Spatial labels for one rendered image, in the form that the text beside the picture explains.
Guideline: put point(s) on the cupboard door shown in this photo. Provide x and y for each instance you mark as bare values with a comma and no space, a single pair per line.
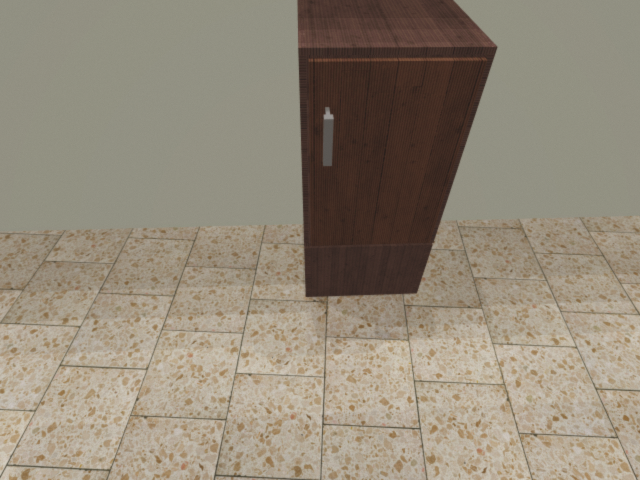
398,127

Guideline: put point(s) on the handle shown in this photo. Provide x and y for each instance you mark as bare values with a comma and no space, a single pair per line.
328,122

